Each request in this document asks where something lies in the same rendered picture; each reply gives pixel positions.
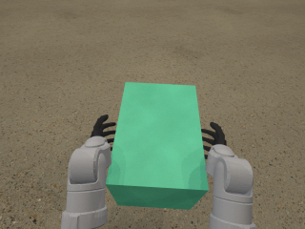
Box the right robot hand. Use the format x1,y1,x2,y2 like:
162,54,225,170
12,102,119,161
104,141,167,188
201,122,227,159

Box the right robot forearm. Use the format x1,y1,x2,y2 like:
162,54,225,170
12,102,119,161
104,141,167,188
205,144,256,229

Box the left robot hand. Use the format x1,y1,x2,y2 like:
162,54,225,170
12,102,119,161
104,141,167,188
91,114,116,151

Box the carton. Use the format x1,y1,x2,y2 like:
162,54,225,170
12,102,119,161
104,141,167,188
106,82,209,210

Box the left robot forearm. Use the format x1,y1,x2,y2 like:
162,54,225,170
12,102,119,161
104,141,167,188
60,135,112,229

